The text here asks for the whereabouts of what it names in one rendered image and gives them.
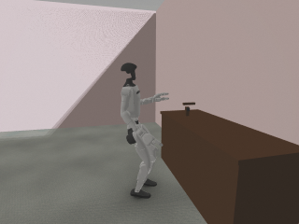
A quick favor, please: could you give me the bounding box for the counter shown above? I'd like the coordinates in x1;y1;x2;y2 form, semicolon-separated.
160;102;299;224

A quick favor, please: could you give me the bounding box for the right robot upper arm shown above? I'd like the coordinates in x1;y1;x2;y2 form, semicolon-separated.
121;87;132;117

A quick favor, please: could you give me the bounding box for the robot right thigh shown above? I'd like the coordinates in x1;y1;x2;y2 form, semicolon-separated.
126;130;151;170

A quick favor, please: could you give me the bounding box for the robot right hand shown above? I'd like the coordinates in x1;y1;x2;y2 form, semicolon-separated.
142;133;163;152

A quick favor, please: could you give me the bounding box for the robot left foot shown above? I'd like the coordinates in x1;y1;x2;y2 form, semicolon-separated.
144;178;157;187

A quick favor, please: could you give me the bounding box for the robot right forearm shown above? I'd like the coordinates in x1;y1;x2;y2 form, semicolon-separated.
121;111;146;138

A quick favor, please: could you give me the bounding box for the robot left forearm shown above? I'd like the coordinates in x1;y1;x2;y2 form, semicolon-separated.
140;97;154;105

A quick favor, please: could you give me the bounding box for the robot left hand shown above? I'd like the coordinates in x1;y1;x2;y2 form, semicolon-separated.
153;92;169;102

